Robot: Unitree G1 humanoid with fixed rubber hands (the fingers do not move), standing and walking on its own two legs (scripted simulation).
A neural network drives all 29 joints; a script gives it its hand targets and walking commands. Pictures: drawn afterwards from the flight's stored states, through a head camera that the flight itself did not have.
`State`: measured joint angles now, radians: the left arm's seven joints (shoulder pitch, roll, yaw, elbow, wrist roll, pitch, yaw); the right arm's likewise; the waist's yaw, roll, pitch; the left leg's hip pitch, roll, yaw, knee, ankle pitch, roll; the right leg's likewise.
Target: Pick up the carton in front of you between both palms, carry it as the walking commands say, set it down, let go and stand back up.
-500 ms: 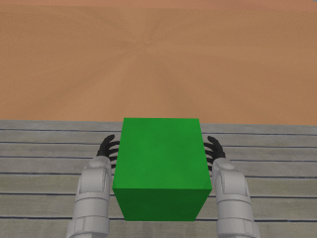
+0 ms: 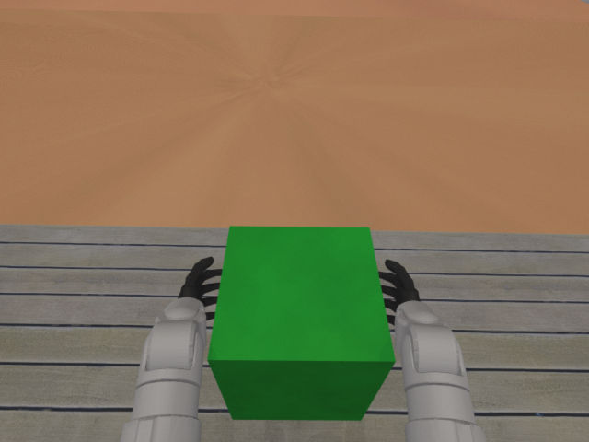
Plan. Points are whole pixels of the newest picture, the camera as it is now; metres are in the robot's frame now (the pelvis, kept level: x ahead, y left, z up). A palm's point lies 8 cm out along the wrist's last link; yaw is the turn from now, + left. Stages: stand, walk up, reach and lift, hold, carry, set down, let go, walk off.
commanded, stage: hold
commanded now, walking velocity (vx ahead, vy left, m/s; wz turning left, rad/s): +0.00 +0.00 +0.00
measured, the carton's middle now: (298, 327) +0.30 +0.00 -0.03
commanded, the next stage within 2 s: carry in 0.08 s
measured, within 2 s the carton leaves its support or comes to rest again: neither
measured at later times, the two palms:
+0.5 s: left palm (207, 252) +0.37 +0.14 +0.06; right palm (400, 256) +0.37 -0.16 +0.06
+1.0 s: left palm (238, 151) +0.65 +0.13 +0.07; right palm (380, 155) +0.64 -0.17 +0.07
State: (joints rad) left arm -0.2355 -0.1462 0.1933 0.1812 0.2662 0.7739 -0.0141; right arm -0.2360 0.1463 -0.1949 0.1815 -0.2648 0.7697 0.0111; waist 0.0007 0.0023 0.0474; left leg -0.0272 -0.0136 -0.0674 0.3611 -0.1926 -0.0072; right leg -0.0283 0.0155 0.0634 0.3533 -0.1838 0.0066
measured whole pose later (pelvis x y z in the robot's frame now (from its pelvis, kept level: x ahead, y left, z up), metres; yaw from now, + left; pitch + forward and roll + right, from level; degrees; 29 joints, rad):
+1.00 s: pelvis +0.38 -0.02 -0.02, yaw +0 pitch +5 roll -2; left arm -0.13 -0.13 0.09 -0.37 0.11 1.22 0.09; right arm -0.14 0.13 -0.11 -0.35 -0.09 1.21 -0.09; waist -0.03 0.02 -0.11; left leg 0.09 0.05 0.15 0.25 -0.41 -0.01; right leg -0.57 -0.04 -0.21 0.53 -0.07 -0.03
